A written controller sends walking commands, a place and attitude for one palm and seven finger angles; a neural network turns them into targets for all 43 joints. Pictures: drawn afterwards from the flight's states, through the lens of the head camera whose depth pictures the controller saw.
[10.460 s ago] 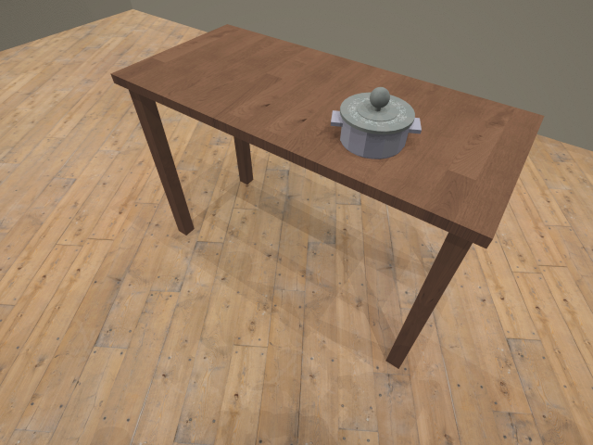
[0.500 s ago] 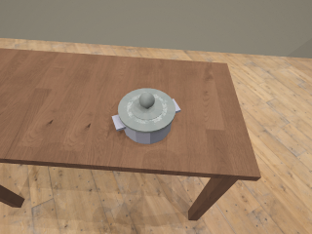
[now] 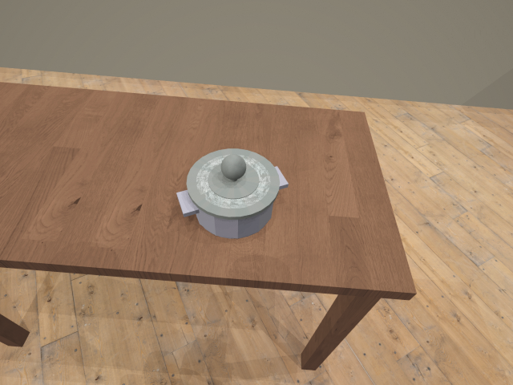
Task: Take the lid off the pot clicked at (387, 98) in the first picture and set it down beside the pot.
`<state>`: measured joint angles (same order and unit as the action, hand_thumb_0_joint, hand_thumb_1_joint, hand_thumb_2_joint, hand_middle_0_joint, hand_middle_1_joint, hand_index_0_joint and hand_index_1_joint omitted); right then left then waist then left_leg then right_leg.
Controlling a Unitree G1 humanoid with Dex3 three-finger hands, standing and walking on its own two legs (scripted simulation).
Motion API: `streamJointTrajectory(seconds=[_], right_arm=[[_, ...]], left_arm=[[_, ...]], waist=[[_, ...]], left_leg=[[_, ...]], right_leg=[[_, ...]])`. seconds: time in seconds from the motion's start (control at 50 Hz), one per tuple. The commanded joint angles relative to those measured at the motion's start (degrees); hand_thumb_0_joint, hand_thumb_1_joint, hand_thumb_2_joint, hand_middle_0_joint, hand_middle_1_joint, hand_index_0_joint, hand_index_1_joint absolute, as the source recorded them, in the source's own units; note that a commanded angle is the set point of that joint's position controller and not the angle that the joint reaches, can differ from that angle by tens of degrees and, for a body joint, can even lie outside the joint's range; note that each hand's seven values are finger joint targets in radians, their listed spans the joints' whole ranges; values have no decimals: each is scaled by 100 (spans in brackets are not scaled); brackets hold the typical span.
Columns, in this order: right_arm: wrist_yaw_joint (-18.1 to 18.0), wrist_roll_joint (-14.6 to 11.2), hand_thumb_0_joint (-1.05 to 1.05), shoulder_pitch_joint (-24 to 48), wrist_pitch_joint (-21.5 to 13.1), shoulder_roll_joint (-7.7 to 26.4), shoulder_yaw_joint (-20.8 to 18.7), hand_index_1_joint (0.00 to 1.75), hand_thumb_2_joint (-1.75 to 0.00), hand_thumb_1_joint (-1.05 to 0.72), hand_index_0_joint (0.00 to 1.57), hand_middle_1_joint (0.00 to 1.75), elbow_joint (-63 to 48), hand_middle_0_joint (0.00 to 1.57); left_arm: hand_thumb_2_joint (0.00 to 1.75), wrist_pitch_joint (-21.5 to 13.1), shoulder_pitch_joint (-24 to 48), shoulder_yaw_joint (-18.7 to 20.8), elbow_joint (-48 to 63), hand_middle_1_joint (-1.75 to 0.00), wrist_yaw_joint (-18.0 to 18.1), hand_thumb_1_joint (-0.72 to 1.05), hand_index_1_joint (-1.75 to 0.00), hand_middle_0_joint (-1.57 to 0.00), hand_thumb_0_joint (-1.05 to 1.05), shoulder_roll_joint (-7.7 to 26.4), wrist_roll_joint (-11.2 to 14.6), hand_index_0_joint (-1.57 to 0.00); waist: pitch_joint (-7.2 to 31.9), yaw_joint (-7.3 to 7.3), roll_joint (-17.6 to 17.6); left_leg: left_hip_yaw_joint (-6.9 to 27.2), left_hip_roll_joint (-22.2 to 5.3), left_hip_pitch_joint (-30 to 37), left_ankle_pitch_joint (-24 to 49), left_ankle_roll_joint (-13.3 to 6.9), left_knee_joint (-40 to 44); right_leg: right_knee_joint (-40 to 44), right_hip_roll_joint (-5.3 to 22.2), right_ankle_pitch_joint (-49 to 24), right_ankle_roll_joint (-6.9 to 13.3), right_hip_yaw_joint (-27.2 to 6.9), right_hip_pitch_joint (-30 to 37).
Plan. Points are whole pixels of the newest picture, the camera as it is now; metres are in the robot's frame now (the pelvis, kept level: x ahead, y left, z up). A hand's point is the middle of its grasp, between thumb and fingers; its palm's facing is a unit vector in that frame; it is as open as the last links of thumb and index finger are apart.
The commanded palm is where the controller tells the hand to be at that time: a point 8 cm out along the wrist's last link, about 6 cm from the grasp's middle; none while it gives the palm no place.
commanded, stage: look again from close up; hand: left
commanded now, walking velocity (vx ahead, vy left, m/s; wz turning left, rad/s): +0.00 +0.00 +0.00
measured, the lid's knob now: (233, 167) +0.45 +0.08 +0.09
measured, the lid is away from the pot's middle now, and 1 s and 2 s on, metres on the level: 0.00 0.00 0.00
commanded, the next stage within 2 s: lift the closed hand beside the body in 0.58 s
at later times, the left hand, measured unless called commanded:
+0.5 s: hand out of the picture -0.01 +0.15 -0.18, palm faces +0.00 -0.99 -0.16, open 7.4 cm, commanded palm none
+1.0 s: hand out of the picture +0.13 +0.17 -0.05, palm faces +0.15 -0.96 -0.22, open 5.4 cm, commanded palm +0.08 +0.23 -0.01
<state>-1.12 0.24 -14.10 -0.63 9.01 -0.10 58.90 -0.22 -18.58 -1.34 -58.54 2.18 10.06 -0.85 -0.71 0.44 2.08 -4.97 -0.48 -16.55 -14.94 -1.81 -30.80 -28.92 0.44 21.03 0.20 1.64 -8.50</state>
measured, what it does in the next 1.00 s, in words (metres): stands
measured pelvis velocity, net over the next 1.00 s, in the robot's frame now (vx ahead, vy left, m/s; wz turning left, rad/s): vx -0.02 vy -0.01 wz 0.02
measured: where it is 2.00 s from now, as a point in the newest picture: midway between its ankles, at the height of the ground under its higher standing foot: outside the picture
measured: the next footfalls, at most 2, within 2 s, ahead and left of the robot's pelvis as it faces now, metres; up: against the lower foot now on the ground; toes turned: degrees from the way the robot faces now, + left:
none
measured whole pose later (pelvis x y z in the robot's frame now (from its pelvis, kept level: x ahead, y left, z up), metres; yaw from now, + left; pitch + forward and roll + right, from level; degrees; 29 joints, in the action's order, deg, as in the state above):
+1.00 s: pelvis -0.02 -0.01 +0.01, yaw +1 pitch -1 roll +1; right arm -1.1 -1.8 -8.9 -8.1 11.8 -0.9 38.8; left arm -0.4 -28.3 0.8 -11.6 3.1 8.8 0.9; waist 2.4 0.0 -1.4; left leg -4.0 0.0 -13.5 -10.7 -1.1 -25.4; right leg -26.7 0.6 18.9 0.8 2.6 -6.6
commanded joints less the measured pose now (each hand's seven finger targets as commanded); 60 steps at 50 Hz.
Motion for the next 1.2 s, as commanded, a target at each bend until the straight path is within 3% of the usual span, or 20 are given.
streamJointTrajectory(seconds=[0.0,0.46,0.64,0.66,0.68,0.7,0.72,0.74,0.76,0.8,0.82,0.84,0.88,0.9,0.92,0.96,0.98,1.02,1.08,1.18], right_arm=[[-11,6,0,-218,-108,560,-100,30,-90,-90,20,30,-203,20],[-61,-18,0,-338,-112,437,-58,30,-90,-90,20,30,165,20],[-73,-19,0,-411,-108,414,-33,30,-90,-90,20,30,268,20],[-30,-5,0,145,-143,671,-57,30,-90,-90,20,30,-109,20],[-26,-407,0,-62,-1111,1281,-135,30,-90,-90,20,30,-1848,20],[-266,-411,0,298,-1499,1042,-2,30,-90,-90,20,30,-1619,20],[-290,-436,0,439,-1571,1068,-68,30,-90,-90,20,30,-1282,20],[-280,-525,0,432,-1572,924,-91,30,-90,-90,20,30,-1340,20],[-210,-457,0,438,-1651,882,13,30,-90,-90,20,30,-1622,20],[-79,-269,0,490,-1583,1040,-106,30,-90,-90,20,30,-1762,20],[9,-270,0,533,-1449,1091,-222,30,-90,-90,20,30,-1949,20],[57,-218,0,537,-1279,1118,-319,30,-90,-90,20,30,-2085,20],[89,-194,0,884,-1046,1094,-401,30,-90,-90,20,30,-2494,20],[60,-200,0,994,-1001,1097,-384,30,-90,-90,20,30,-2737,20],[8,-211,0,1058,-952,1076,-374,30,-90,-90,20,30,-2890,20],[-86,-183,0,1097,-940,942,-245,30,-90,-90,20,30,-3272,20],[-134,-171,0,1101,-920,876,-191,30,-90,-90,20,30,-3311,20],[-193,-140,0,986,-863,878,-173,30,-90,-90,20,30,-3345,20],[-247,-100,0,885,-845,889,-135,30,-90,-90,20,30,-3461,20],[-348,-48,0,969,-879,924,-118,30,-90,-90,20,30,-3534,20]], left_arm=[[90,-137,-492,130,163,-30,63,90,-30,-20,0,580,-19,-20],[90,-144,-566,98,-76,-30,52,90,-30,-20,0,446,9,-20],[90,-124,-581,86,-140,-30,48,90,-30,-20,0,374,20,-20],[90,-258,-764,135,-287,-30,239,90,-30,-20,0,503,-98,-20],[90,-1113,2998,-61,7063,-35,266,90,-35,-24,0,1251,685,-24],[90,-675,857,250,6068,-40,554,90,-40,-29,0,1273,243,-29],[90,-302,628,251,5795,-44,784,90,-44,-33,0,1213,331,-33],[90,114,-576,-90,5206,-49,807,90,-49,-38,0,286,358,-38],[90,197,-364,-706,5399,-54,691,90,-54,-42,0,-330,358,-42],[90,234,-1219,-901,4123,-64,513,90,-64,-51,0,-703,81,-51],[90,248,-1706,-815,3514,-68,444,90,-68,-55,0,-760,15,-55],[90,235,-2040,-516,3424,-73,354,90,-73,-60,0,-538,-21,-60],[90,40,-2516,376,4035,-83,190,90,-83,-68,0,304,17,-68],[90,-132,-2346,875,4729,-88,173,90,-88,-73,0,842,81,-73],[90,-287,-2174,1427,5249,-92,226,90,-92,-77,0,1401,154,-77],[90,-529,-1332,1363,6517,-102,241,90,-102,-86,0,1408,259,-86],[90,-551,-1113,1104,6607,-107,233,90,-107,-90,0,1113,289,-90],[90,-558,-813,903,6687,-116,238,90,-116,-99,0,925,261,-99],[90,-568,-905,633,6776,-131,197,90,-131,-112,0,675,292,-112],[90,-642,-1309,1067,7458,-150,251,90,-150,-130,0,1097,319,-130]], waist=[[-27,-2,-200],[-119,0,-162],[-307,-2,-133],[-296,82,-522],[2235,-49,-1358],[2467,115,-2484],[2096,94,-1819],[1574,25,-1404],[833,-94,-743],[-146,-89,214],[-289,-6,698],[-412,82,1082],[-507,335,1378],[-333,379,1313],[-158,434,901],[118,323,-1],[21,232,-257],[-158,66,-744],[-107,9,-828],[342,157,-540]], left_leg=[[708,-555,592,1287,-85,427],[651,-623,746,1559,-47,593],[685,-639,705,1388,-61,732],[484,-549,576,2080,104,-489],[690,-56,1799,2293,154,554],[619,-247,2398,2986,153,607],[660,-251,1932,2594,293,500],[639,-216,1797,2439,188,704],[681,-168,1607,2150,107,806],[716,-127,1099,1750,-30,813],[743,-168,842,1689,-47,795],[670,-174,637,1550,-11,765],[510,-104,381,1137,58,839],[439,-60,445,1039,63,838],[385,-65,606,975,83,834],[303,-12,876,833,70,863],[261,8,962,745,50,849],[244,-9,1084,550,53,778],[256,16,1233,441,32,766],[315,-5,1402,751,-8,777]], right_leg=[[562,559,-1538,212,-536,-480],[797,618,-2048,176,-537,-196],[909,596,-1728,175,-527,-231],[945,821,-3888,60,-911,-488],[381,391,-3326,169,-277,324],[216,191,-2405,310,-231,-20],[385,156,-1974,209,59,-88],[543,131,-2066,196,173,-25],[617,85,-1990,121,295,-161],[769,4,-1684,52,415,-758],[750,-11,-1605,72,445,-819],[743,-26,-1548,57,446,-889],[857,16,-1214,36,342,-826],[918,45,-1079,32,258,-719],[942,115,-1055,38,228,-557],[976,142,-971,35,76,-502],[1045,139,-943,14,32,-612],[1241,126,-827,17,15,-863],[1297,76,-768,28,17,-861],[1289,70,-976,43,45,-484]])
